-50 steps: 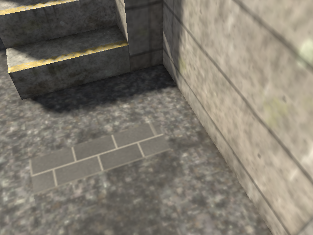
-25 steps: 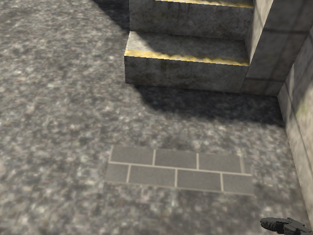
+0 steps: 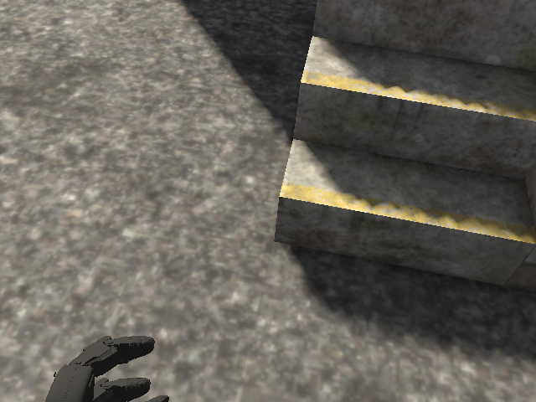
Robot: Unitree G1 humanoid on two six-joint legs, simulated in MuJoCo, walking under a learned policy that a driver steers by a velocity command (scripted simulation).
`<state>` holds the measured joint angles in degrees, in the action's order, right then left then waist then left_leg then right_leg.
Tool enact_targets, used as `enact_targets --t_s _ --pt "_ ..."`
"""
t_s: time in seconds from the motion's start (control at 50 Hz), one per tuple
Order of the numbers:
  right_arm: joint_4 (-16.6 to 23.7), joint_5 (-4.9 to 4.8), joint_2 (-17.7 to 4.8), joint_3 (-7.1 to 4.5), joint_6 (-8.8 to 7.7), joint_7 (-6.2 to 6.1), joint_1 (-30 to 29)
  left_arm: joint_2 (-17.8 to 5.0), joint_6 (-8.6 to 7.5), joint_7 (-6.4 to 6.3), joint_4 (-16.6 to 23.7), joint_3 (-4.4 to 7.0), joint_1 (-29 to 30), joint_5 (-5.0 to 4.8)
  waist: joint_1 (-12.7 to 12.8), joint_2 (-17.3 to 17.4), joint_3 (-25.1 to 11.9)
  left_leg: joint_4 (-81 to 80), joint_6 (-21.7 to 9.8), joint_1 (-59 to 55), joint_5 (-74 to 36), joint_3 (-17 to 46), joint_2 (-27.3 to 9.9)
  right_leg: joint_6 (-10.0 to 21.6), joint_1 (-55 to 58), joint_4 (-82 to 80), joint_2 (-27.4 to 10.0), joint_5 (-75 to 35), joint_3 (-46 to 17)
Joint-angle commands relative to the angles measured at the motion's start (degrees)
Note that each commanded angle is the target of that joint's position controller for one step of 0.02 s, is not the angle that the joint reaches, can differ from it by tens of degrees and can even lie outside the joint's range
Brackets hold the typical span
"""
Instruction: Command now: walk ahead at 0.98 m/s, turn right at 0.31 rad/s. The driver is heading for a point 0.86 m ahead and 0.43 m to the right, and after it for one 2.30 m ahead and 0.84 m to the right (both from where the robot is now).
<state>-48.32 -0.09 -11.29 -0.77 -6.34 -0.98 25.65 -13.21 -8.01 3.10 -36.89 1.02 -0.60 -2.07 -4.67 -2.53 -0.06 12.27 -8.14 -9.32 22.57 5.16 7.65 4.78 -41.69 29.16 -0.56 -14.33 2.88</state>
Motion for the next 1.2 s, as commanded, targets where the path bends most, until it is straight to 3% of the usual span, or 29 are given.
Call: enact_targets --t_s 0.02,0.08,0.1,0.12,0.16,0.18,0.2,0.32,0.42,0.48,0.5,0.52,0.54,0.58,0.6,0.68,0.72,0.84,0.86,0.88,0.9,0.92,0.96,0.98,1.02,1.08,1.12,1.16,1.2 --pt "-0.4 1.95 -10.9 -2.57 0.65 -1.31 3.7 -6.3 -1.41 1.76 6.3 2.22 7.7 -1.46 1.6 8.3 2.4 5.5 5.9 -1.0 -70.3 -3.0 -16.0 3.0 4.3 0.1 5.5 5.6 3.9" --pt "3.6 4.53 -15.2 -3.92 1.81 -2.26 -7.5 -11.9 0.83 0.73 -2.0 4.70 -23.1 -1.73 17.4 10.7 -10.6 39.4 8.1 6.4 -98.6 -4.7 -16.8 6.1 32.5 5.6 5.4 12.4 2.3" --pt "6.9 4.97 -14.9 -3.62 1.24 -2.16 -16.5 -12.7 1.89 -0.15 -7.0 4.48 -39.1 -0.31 25.2 -0.4 -14.5 69.4 8.2 23.7 -64.5 -6.9 -9.9 9.0 51.1 6.6 0.2 12.9 -6.2" --pt "8.5 1.36 -2.6 -0.55 -0.69 -0.03 -6.0 -12.6 1.13 0.09 -8.2 4.27 -36.0 1.46 12.5 -24.0 -17.9 91.1 12.7 57.8 8.7 2.3 0.8 22.4 73.3 1.4 -12.6 36.6 -41.1" --pt "12.7 -2.69 -9.3 -0.36 -4.98 2.39 -13.7 -6.7 1.58 -1.81 -4.1 3.71 -27.8 3.39 11.8 -5.2 -9.8 80.7 5.5 64.6 -0.5 8.4 -5.3 18.7 62.9 -15.2 -14.0 54.3 -51.4" --pt "13.4 -0.64 -7.9 0.15 -5.53 2.64 -15.7 -5.6 1.29 -1.33 -3.6 3.32 -23.4 3.11 6.9 9.1 -2.6 73.3 3.3 59.9 -4.6 6.3 -7.0 16.5 49.2 -17.9 -11.2 47.1 -46.5" --pt "13.1 1.13 -7.2 0.02 -5.22 2.45 -14.9 -6.5 0.91 -1.16 -2.6 3.39 -19.4 2.51 3.7 11.5 -0.3 67.2 3.4 55.3 -6.3 6.0 -8.6 16.2 39.7 -18.5 -8.2 41.9 -42.1" --pt "19.2 3.02 -4.8 0.75 -3.50 0.21 -25.0 -8.2 1.55 -2.90 -3.0 3.93 -17.3 -0.36 4.0 4.3 7.2 32.1 9.5 31.9 -24.0 -3.4 -8.4 11.3 6.5 -19.0 5.0 18.6 -21.9" --pt "22.5 -1.63 -8.9 -2.07 -3.21 -0.72 -30.9 -7.6 2.18 -3.15 -5.8 4.39 -23.9 -1.73 8.5 -2.9 2.3 13.6 11.4 24.8 -28.6 1.0 -5.1 6.5 22.3 -11.1 2.9 23.2 -29.7" --pt "19.5 -1.72 -13.9 -5.20 -4.32 -1.34 -12.3 -7.6 2.67 -3.07 -3.6 4.44 -18.9 0.25 -3.0 -4.6 -12.4 15.8 6.3 4.0 -21.1 2.5 -10.0 1.4 26.0 16.1 3.1 1.4 -27.0" --pt "17.2 -1.52 -17.5 -5.89 -3.37 -1.80 1.7 -1.3 2.86 -2.86 -1.5 2.34 -19.8 2.97 -5.9 3.9 -23.5 20.4 3.0 -14.3 -14.6 14.8 -22.1 0.8 16.1 35.3 6.0 24.8 -21.4" --pt "14.9 0.63 -19.6 -5.93 -3.50 -0.39 2.1 0.6 2.18 -2.68 0.9 0.39 -28.9 -1.77 0.4 33.8 -31.2 9.7 -8.1 -27.3 7.4 49.0 -36.5 -0.7 -3.6 51.6 7.1 47.4 -16.3" --pt "16.6 1.11 -12.6 -5.18 -2.67 -0.29 -1.1 -4.7 2.98 -3.66 -1.3 0.98 -26.3 -3.03 -2.0 23.3 -22.6 6.2 -5.6 -21.7 23.2 47.2 -32.7 -0.7 -10.7 56.7 0.1 41.7 -14.7" --pt "15.1 1.20 -9.9 -4.31 -1.36 -0.76 -5.5 -7.5 3.70 -3.86 0.9 1.69 -12.7 0.32 -3.1 4.0 -5.6 5.1 -1.6 -3.5 -3.8 24.7 -27.1 -1.2 -10.5 53.9 -3.3 33.2 -9.4" --pt "13.9 1.96 -9.3 -4.13 -1.30 -0.54 -7.3 -6.5 3.75 -3.68 2.5 1.75 -9.7 1.55 -1.4 1.9 -2.4 4.1 -1.2 3.7 -13.9 18.2 -25.0 -0.9 -7.8 51.1 -5.1 31.7 -9.3" --pt "10.4 1.07 -7.8 -3.69 -1.72 0.65 -14.7 -2.6 5.58 -2.77 5.6 0.92 -9.7 -0.73 5.1 6.0 1.4 1.6 0.2 18.6 -34.1 0.0 -20.5 -1.6 -1.4 45.8 -7.6 29.6 -7.4" --pt "9.9 0.81 -10.7 -4.31 -2.14 0.22 -18.4 -3.0 5.44 -2.66 7.5 0.33 -7.4 0.43 6.1 7.8 3.2 -0.6 0.6 23.4 -36.1 -6.5 -18.5 -2.7 3.4 35.1 -7.7 23.5 -5.1" --pt "11.5 -0.29 -19.0 -5.14 -1.94 1.41 -24.0 -12.8 8.93 -2.59 5.3 3.90 -20.9 2.69 17.0 11.0 -9.0 23.4 3.7 19.8 -89.4 -13.7 -20.2 2.0 33.3 27.6 -0.1 26.8 7.2" --pt "12.7 -0.91 -18.0 -4.68 -1.89 1.41 -27.3 -15.6 8.90 -2.47 2.3 5.80 -30.8 2.89 22.1 10.6 -11.6 37.4 3.8 25.5 -87.0 -13.3 -19.5 5.0 45.8 19.8 0.4 21.6 6.7" --pt "14.1 -2.23 -14.4 -3.40 -1.80 0.75 -35.3 -17.3 8.05 -2.53 -2.5 7.26 -42.5 2.96 30.6 -4.5 -6.8 73.9 6.8 44.2 -45.7 -16.4 -9.4 11.2 59.4 -0.7 -1.4 6.1 1.6" --pt "16.4 2.09 -1.3 0.96 -3.41 1.18 -33.3 -15.3 6.75 -1.33 -5.2 4.29 -37.2 3.00 20.7 -22.1 4.9 102.6 6.5 66.5 6.4 -14.2 -2.9 10.5 53.6 2.0 -3.6 -14.9 -10.4" --pt "18.9 1.18 -2.4 1.70 -4.84 1.57 -19.1 -14.0 5.20 -0.84 1.5 2.02 -25.6 6.16 7.7 -16.9 -6.8 111.7 6.4 74.6 8.3 -2.0 -2.5 17.1 55.8 0.5 -15.6 -36.4 -36.3" --pt "18.9 1.77 -8.3 1.52 -2.44 2.18 -14.1 -19.6 6.20 -2.72 2.7 4.45 -24.1 5.00 5.6 3.5 -11.0 113.7 10.4 80.9 3.8 0.5 -4.2 17.9 52.9 -12.7 -21.9 0.2 -48.5" --pt "22.0 3.12 -4.4 3.47 -0.20 2.57 -16.9 -16.8 7.47 -4.45 2.6 2.82 -21.4 3.51 3.7 8.1 -7.1 121.6 11.4 83.5 5.9 -1.2 -5.2 14.8 44.2 -12.2 -20.8 14.1 -47.4" --pt "26.3 2.88 -0.9 5.05 4.03 3.00 -22.8 -11.1 9.36 -5.94 0.6 -0.32 -19.3 4.34 2.1 1.4 3.1 144.0 11.2 89.3 11.3 -4.4 -3.8 8.9 29.4 -8.6 -18.0 3.1 -34.9" --pt "33.7 1.93 1.9 7.75 4.02 3.01 -30.2 -10.1 9.45 -7.09 0.5 -1.49 -12.4 4.31 -0.8 -3.3 5.2 109.5 9.4 72.4 0.3 -8.3 -6.9 0.6 5.9 -13.0 -1.1 7.7 -13.4" --pt "35.2 2.40 0.0 7.11 5.92 1.72 -32.1 -13.4 9.27 -9.42 3.1 -1.21 -12.5 5.19 0.3 1.1 -5.8 97.1 10.9 51.3 -7.8 -13.2 -6.5 1.9 5.9 -19.3 -4.9 -19.2 -12.9" --pt "31.5 3.05 -0.8 5.46 5.81 -0.83 -23.3 -18.1 9.48 -10.35 2.4 0.76 -6.1 4.35 -5.2 -3.6 -19.9 86.3 9.7 35.1 -5.4 -16.1 -3.9 1.3 22.6 -13.7 -6.1 -68.8 -3.7" --pt "27.0 2.17 -7.3 2.95 6.77 -0.85 -11.5 -23.7 7.80 -10.91 1.5 4.29 -3.9 3.57 -8.0 -14.3 -22.7 70.1 6.8 39.8 13.7 -9.0 -5.1 7.8 48.2 -0.5 -18.6 -110.2 -5.8"
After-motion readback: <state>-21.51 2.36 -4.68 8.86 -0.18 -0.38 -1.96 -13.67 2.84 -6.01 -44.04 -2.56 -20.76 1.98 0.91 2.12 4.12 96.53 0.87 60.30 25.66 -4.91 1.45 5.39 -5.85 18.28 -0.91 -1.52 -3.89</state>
